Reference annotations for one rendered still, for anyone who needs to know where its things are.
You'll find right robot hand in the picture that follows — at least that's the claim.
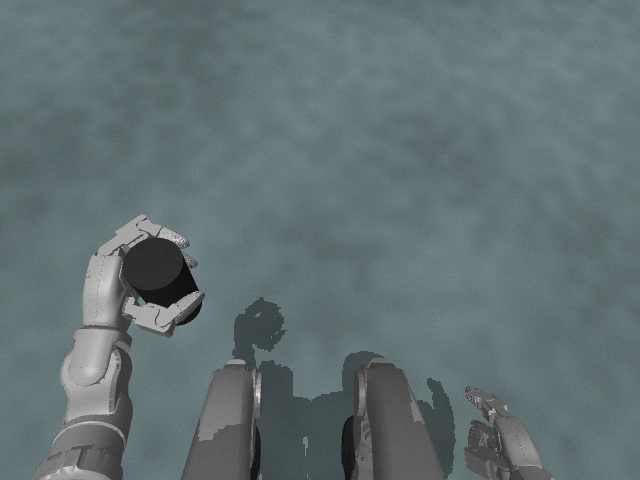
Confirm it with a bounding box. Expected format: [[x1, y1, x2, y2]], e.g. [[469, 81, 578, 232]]
[[464, 386, 544, 480]]

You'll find can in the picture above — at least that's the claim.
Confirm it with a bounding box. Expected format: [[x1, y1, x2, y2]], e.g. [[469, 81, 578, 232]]
[[122, 238, 202, 326]]

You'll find left robot hand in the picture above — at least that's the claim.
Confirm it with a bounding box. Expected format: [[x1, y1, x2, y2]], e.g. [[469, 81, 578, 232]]
[[82, 214, 205, 338]]

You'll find left robot arm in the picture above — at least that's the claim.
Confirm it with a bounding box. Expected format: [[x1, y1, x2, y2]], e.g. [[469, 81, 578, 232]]
[[31, 326, 133, 480]]

